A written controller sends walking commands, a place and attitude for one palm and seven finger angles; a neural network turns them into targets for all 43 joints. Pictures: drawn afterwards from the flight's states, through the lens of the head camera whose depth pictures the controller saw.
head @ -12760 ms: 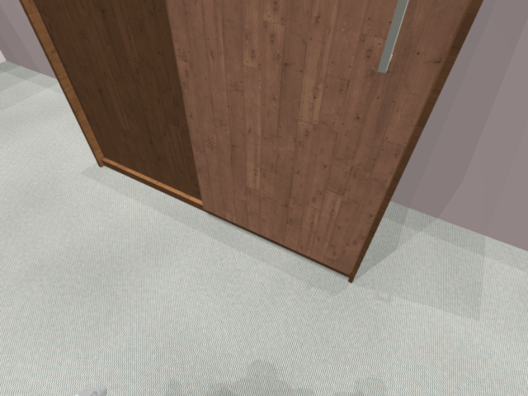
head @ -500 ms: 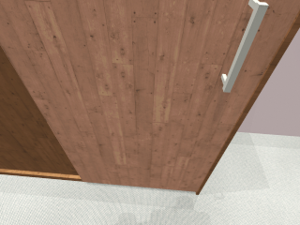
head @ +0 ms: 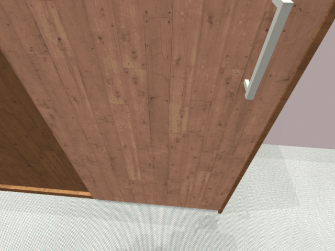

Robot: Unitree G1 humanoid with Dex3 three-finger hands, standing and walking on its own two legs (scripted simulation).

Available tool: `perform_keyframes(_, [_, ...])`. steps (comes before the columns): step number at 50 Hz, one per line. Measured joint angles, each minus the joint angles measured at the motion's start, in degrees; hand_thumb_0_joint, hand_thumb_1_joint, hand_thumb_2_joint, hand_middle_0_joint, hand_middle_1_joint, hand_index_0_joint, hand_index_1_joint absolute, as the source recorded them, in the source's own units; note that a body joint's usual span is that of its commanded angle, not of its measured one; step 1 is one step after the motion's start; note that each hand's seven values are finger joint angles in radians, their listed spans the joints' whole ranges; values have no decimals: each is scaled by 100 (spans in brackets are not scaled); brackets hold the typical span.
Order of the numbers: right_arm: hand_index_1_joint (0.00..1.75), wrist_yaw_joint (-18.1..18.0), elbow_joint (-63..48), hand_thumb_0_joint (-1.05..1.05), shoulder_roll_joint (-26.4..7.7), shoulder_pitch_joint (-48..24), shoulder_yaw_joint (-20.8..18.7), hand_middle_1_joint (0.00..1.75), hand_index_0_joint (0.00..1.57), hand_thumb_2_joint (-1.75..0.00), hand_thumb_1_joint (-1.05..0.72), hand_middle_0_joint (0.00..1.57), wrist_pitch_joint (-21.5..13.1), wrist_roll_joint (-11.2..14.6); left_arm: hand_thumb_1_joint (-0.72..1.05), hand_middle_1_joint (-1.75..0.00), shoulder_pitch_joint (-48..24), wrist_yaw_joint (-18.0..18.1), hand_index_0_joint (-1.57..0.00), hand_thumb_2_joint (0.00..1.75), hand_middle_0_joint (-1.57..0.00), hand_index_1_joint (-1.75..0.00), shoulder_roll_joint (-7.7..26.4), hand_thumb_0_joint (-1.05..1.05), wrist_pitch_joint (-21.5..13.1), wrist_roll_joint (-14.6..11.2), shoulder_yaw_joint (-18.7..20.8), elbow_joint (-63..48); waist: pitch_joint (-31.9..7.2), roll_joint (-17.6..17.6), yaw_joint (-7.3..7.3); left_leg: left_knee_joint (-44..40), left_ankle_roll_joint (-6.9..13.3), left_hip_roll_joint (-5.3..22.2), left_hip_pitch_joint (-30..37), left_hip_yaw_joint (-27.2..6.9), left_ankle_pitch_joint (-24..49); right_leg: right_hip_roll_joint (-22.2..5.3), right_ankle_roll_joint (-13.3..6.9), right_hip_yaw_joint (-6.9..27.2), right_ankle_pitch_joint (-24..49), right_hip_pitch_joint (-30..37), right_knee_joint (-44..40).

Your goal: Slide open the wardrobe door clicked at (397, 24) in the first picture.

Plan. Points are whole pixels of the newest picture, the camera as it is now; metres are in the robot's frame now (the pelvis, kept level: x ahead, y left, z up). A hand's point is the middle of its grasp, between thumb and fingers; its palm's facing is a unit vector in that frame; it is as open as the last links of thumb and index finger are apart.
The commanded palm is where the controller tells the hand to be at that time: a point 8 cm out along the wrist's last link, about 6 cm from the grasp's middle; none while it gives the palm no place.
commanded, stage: come to a stop and stand still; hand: right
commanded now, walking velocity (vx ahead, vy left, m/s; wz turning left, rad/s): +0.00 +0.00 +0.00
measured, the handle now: (262, 53) +0.47 -0.17 +0.27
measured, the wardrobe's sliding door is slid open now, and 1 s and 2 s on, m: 0.00 0.00 0.00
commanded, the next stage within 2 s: look again from close up in 0.10 s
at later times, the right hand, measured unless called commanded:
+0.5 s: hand out of the picture +0.00 -0.16 -0.18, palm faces +0.03 +0.99 -0.16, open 7.4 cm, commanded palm none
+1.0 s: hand out of the picture +0.00 -0.15 -0.17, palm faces +0.03 +0.99 -0.16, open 7.4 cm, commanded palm +0.10 -0.20 -0.07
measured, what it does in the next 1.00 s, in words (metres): stands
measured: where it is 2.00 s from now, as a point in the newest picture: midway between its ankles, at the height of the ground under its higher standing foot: outside the picture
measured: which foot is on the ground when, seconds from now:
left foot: down 0.00-1.00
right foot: down 0.00-1.00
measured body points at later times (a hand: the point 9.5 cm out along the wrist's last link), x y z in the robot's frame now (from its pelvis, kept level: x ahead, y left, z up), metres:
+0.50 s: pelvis +0.01 +0.01 +0.00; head +0.01 +0.00 +0.45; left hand +0.00 +0.22 -0.16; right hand +0.00 -0.21 -0.16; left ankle +0.02 +0.14 -0.74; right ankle +0.01 -0.09 -0.74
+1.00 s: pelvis +0.01 +0.01 +0.00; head +0.02 +0.00 +0.45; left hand +0.00 +0.22 -0.16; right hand +0.00 -0.20 -0.16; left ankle +0.02 +0.14 -0.74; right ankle +0.01 -0.09 -0.74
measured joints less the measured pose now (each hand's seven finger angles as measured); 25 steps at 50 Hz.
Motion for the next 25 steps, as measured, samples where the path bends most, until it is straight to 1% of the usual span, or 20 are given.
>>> perform_keyframes(11, [30,-10,89,0,117,-62,-5,30,20,-90,-91,20,-42,5,92,-30,-157,48,-20,90,-20,-30,-42,1,-35,-11,15,142,44,41,-36,-88,22,-46,102,12,7,-42,35,10,-12,84,-46])
perform_keyframes(25, [30,-22,72,0,35,-138,-50,30,20,-90,-91,20,-52,8,92,-30,-195,47,-20,90,-20,-30,-67,1,-34,-11,20,224,88,43,-27,-173,40,-71,161,22,23,-61,61,18,6,142,-128])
